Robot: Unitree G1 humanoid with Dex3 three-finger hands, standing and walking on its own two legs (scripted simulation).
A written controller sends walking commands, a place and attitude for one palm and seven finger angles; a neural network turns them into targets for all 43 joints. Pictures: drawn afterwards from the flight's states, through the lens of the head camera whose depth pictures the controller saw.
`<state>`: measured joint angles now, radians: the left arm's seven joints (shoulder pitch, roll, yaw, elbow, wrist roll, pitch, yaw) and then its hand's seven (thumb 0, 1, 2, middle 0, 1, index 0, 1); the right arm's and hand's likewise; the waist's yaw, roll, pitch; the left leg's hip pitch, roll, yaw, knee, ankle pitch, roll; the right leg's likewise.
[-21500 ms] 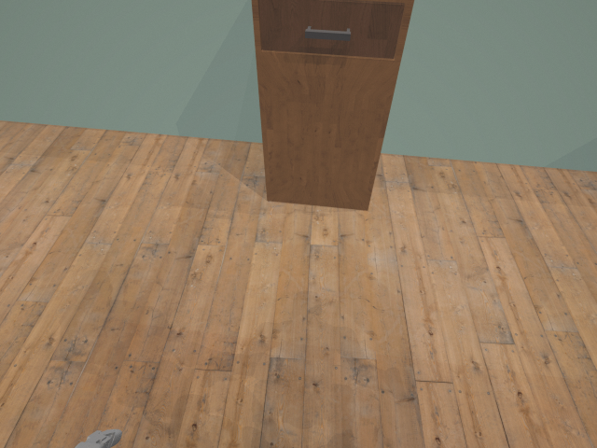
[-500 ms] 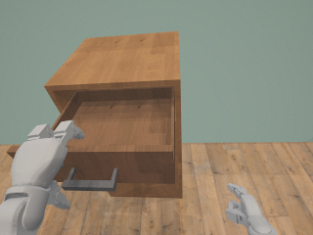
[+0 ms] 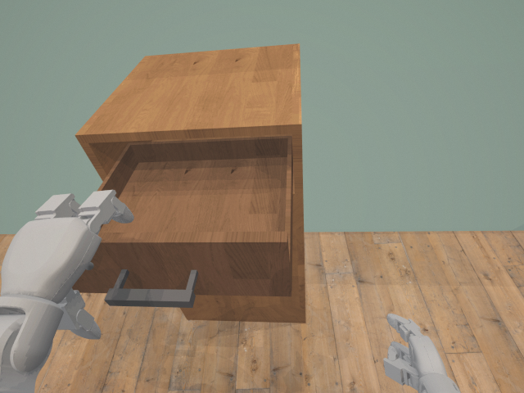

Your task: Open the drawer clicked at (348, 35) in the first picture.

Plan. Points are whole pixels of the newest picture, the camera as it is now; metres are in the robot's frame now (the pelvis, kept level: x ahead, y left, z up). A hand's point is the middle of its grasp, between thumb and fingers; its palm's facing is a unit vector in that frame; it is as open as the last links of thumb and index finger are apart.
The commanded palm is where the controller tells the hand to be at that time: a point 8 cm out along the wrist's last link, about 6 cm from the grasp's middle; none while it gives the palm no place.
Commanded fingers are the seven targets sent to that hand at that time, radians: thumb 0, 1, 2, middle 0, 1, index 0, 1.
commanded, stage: draw the hand back to the body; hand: left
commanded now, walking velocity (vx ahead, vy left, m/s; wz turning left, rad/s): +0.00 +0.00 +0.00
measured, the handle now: (154, 286) +0.25 +0.24 +0.03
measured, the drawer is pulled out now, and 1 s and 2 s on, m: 0.27 0.27 0.27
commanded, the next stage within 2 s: step back with the hand held close in 1.40 s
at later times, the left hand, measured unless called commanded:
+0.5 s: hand (91, 260) +0.20 +0.24 +0.18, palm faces +0.31 -0.62 -0.72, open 13.7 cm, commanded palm +0.15 +0.27 +0.22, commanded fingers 0.00 -0.29 0.39 -0.28 -1.07 -0.28 -1.07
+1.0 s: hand (91, 229) +0.22 +0.24 +0.21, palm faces +0.43 -0.80 -0.42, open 10.4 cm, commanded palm +0.17 +0.29 +0.22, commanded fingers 0.00 0.58 0.76 -0.22 -0.50 -0.22 -0.50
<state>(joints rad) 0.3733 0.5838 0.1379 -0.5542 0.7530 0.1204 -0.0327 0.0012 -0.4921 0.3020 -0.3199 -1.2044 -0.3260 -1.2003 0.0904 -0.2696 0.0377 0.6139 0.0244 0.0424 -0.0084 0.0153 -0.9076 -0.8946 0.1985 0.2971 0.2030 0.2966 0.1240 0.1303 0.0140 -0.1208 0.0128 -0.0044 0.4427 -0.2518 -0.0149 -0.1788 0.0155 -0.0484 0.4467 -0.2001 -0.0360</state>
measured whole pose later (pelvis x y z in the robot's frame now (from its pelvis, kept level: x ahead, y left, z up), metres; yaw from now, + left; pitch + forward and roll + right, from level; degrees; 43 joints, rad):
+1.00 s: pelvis +0.04 +0.01 +0.00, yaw +0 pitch -3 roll -1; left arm 0.50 0.35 0.35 -0.61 -0.07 -0.15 0.11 0.00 0.24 0.62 -0.26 -0.72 -0.26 -0.72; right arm 0.18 -0.21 0.00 0.64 0.01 -0.12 -0.06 0.02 -0.91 -0.89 0.20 0.30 0.20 0.30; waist 0.06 0.07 0.02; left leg -0.08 0.02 0.00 0.43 -0.30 -0.01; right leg -0.13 0.02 -0.05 0.41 -0.23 -0.02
